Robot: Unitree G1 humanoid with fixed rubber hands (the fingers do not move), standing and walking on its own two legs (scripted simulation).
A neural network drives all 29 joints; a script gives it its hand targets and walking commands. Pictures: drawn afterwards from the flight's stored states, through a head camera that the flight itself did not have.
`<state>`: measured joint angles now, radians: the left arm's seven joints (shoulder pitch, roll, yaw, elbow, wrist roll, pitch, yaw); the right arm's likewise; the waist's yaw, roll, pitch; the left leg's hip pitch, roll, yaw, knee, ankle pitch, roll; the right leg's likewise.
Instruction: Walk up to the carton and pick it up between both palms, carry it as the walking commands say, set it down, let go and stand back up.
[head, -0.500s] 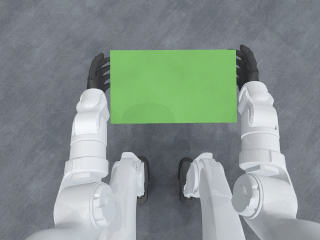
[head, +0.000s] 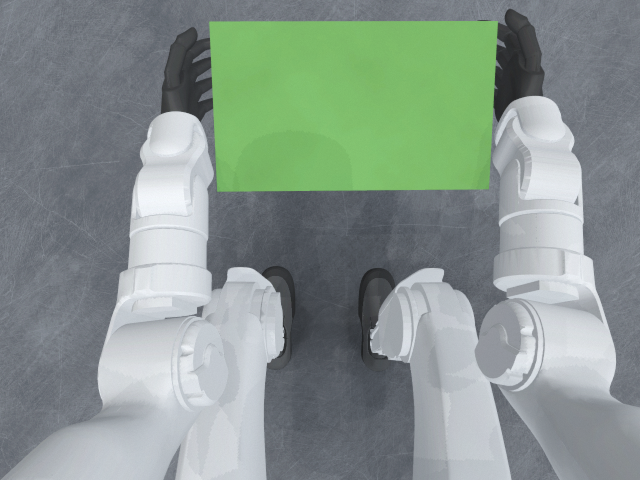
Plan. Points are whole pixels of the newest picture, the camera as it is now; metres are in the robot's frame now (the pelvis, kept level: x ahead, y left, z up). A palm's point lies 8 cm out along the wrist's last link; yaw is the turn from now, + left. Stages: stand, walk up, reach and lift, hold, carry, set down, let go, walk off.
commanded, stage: set down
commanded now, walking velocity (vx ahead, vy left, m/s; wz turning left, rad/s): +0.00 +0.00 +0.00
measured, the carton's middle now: (343, 128) +0.48 +0.00 -0.22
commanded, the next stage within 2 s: none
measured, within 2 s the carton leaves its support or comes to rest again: rests again in 1.44 s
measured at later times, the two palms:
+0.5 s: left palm (200, 101) +0.51 +0.18 -0.22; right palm (476, 90) +0.53 -0.17 -0.22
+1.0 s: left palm (206, 104) +0.51 +0.18 -0.24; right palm (468, 95) +0.53 -0.17 -0.25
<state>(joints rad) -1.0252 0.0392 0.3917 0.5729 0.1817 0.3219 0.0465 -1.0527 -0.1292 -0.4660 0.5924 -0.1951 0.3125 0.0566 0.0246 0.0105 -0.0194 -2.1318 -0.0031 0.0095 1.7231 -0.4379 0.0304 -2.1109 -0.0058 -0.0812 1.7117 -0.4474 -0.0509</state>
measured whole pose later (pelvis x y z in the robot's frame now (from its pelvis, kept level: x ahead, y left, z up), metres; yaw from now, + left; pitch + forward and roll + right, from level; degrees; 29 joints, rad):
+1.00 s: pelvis -0.03 -0.01 -0.08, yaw +1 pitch +31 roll +0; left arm -1.46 0.26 0.27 0.88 0.01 0.26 0.11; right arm -1.46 -0.35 -0.27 0.87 -0.02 0.28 -0.05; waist 0.04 0.03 0.52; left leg -2.10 -0.02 0.01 2.03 -0.47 0.01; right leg -2.09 0.00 -0.08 2.03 -0.49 -0.07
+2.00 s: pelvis -0.02 -0.01 -0.10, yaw +1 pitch +40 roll -1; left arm -1.41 0.28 0.29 0.97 0.01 0.21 0.06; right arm -1.43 -0.33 -0.27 0.94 -0.02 0.21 0.02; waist 0.04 0.03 0.33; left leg -2.29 -0.02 0.01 2.08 -0.48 0.01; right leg -2.28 0.00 -0.08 2.08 -0.49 -0.07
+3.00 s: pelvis -0.03 -0.01 -0.10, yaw +1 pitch +31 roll +0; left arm -1.37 0.41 0.14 0.87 -0.25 0.14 0.16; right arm -1.44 -0.50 -0.11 0.98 0.21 0.15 -0.08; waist 0.04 0.03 0.52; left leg -2.16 -0.03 0.01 2.10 -0.48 0.01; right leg -2.15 0.00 -0.08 2.10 -0.50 -0.07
